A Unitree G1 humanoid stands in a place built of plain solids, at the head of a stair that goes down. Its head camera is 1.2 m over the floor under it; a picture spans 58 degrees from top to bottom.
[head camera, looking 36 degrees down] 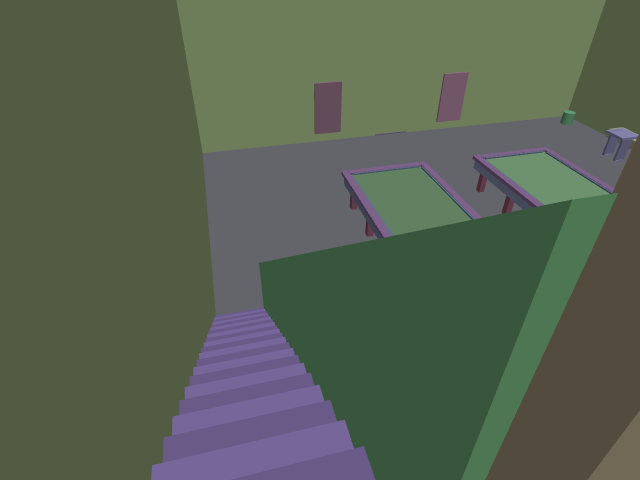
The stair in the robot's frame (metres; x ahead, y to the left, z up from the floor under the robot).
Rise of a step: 0.18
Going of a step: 0.22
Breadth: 0.80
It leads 14 degrees to the left of straight ahead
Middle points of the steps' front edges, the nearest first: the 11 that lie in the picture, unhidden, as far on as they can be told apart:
0.97 0.28 -0.54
1.19 0.34 -0.72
1.40 0.39 -0.90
1.62 0.45 -1.08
1.84 0.50 -1.26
2.06 0.56 -1.44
2.27 0.61 -1.62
2.49 0.67 -1.80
2.71 0.72 -1.98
2.92 0.78 -2.16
3.14 0.83 -2.34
